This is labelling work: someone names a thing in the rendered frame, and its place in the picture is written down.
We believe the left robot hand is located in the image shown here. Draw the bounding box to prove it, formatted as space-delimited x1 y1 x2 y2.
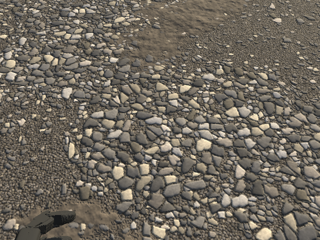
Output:
14 210 76 240

